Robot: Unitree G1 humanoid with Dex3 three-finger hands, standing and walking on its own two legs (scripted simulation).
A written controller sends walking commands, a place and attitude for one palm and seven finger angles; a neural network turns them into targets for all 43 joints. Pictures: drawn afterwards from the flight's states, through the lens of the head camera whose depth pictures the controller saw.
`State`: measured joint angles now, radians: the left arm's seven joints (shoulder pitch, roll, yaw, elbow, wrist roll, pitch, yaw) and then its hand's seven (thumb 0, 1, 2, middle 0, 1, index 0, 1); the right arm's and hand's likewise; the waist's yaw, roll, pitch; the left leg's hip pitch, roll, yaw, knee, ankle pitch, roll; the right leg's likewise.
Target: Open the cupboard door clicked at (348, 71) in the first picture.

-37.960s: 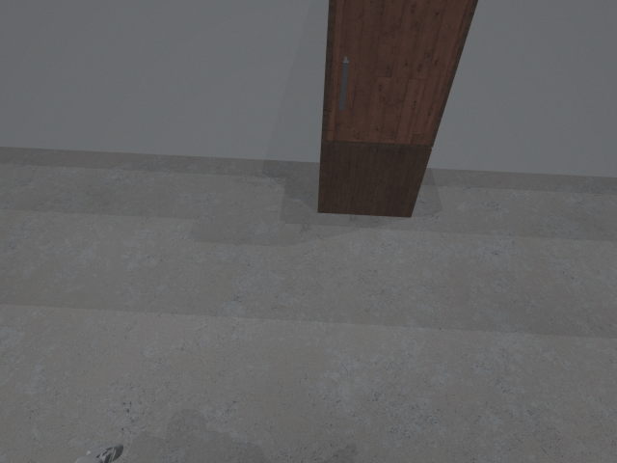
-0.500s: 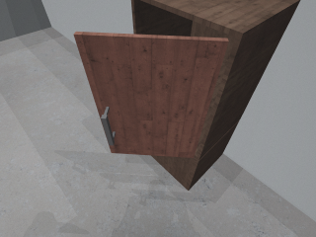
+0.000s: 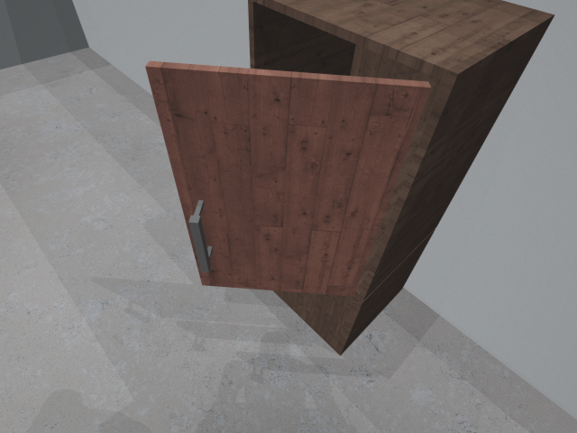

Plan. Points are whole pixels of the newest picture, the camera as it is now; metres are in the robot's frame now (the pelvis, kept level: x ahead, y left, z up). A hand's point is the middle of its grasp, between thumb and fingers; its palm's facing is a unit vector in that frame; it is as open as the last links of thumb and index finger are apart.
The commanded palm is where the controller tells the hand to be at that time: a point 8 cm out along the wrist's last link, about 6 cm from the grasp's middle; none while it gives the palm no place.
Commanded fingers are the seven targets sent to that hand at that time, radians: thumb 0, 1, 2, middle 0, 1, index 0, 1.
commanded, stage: shuffle to correct the standing spot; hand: left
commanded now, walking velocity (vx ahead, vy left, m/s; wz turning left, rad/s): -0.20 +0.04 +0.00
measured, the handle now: (202, 238) +0.50 +0.21 -0.10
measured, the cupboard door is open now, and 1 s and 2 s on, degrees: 43 43 43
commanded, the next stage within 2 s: come to a stop and stand still in 0.08 s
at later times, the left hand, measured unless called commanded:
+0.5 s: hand out of the picture -0.02 +0.19 -0.18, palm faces +0.01 -0.98 -0.19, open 7.4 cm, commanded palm none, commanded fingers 0.00 0.90 0.90 -0.20 -0.30 -0.20 -0.30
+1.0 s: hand out of the picture +0.01 +0.20 -0.18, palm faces +0.01 -0.97 -0.23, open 7.3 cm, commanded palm none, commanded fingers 0.00 0.90 0.90 -0.20 -0.30 -0.20 -0.30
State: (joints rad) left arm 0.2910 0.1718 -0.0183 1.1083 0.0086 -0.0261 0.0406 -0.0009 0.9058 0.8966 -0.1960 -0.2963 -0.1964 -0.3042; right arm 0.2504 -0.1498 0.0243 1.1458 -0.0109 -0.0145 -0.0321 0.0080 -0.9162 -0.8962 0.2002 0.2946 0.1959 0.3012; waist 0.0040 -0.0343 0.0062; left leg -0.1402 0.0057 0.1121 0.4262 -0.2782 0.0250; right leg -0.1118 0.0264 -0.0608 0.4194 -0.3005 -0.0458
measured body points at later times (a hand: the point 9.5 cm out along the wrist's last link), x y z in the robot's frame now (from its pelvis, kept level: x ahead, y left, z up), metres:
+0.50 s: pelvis -0.03 +0.01 +0.00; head -0.03 +0.02 +0.45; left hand -0.02 +0.24 -0.16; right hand -0.02 -0.21 -0.16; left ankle -0.03 +0.10 -0.74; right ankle -0.05 -0.08 -0.74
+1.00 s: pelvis +0.01 +0.02 -0.01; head +0.02 +0.01 +0.44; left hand +0.01 +0.25 -0.16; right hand +0.00 -0.19 -0.17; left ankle -0.03 +0.10 -0.74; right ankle -0.05 -0.08 -0.74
